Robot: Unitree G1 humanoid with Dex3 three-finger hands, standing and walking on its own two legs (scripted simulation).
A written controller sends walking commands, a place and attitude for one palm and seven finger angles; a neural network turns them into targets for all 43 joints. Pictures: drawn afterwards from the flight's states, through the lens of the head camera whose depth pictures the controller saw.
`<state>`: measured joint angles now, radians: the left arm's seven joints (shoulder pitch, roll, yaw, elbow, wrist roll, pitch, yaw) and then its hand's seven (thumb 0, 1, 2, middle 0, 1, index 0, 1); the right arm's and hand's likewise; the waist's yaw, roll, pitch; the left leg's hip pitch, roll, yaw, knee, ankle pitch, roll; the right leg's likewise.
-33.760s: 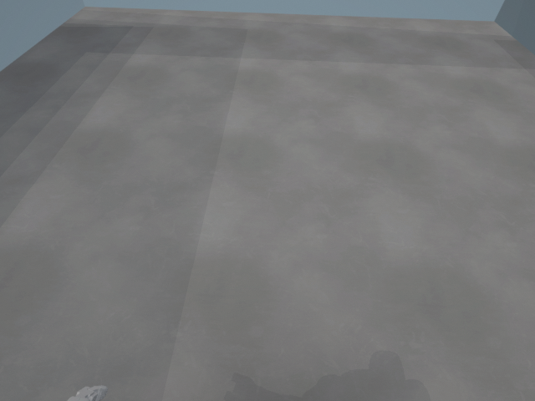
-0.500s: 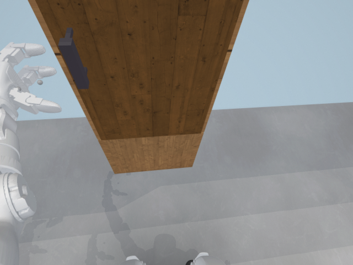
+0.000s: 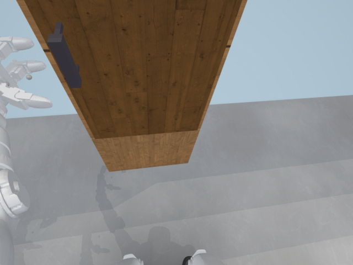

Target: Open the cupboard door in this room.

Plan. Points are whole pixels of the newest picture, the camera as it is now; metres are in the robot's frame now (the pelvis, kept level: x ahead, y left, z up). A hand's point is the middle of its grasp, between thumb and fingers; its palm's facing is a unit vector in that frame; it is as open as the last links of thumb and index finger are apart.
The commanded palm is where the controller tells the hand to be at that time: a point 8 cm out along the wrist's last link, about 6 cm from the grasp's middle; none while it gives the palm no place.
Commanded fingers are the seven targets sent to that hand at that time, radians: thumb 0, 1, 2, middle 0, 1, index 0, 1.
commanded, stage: move the hooked fingers beside the handle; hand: left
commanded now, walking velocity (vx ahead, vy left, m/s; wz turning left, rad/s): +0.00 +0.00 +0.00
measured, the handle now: (67, 56) +0.54 +0.21 +0.11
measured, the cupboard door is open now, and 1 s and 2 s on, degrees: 0 0 0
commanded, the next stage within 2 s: slide the fingers in behind the handle in 0.48 s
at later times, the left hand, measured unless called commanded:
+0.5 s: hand (31, 76) +0.48 +0.27 +0.12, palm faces +0.05 -1.00 -0.01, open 14.0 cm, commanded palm +0.46 +0.32 +0.11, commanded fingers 0.00 -0.50 0.30 -0.30 -1.20 -0.30 -1.20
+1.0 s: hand (49, 74) +0.49 +0.23 +0.12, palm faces +0.04 -1.00 +0.00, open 14.0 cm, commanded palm +0.46 +0.29 +0.11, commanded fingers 0.00 -0.50 0.30 -0.30 -1.20 -0.30 -1.20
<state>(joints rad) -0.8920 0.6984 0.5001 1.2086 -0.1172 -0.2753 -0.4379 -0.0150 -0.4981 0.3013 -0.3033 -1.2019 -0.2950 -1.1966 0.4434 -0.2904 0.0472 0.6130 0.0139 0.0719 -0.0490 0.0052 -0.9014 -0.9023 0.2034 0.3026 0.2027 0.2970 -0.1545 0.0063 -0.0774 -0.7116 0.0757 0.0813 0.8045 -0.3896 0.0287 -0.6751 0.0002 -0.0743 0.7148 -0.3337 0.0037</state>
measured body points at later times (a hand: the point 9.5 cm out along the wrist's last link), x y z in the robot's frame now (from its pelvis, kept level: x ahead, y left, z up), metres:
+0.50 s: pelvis +0.00 +0.00 +0.00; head +0.10 +0.02 +0.43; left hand +0.47 +0.32 +0.12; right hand +0.01 -0.27 -0.11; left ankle -0.01 +0.10 -0.71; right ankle +0.00 -0.13 -0.71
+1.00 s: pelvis +0.00 +0.00 +0.00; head +0.09 +0.02 +0.44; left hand +0.48 +0.29 +0.12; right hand +0.00 -0.27 -0.11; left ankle -0.01 +0.10 -0.71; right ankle +0.00 -0.13 -0.71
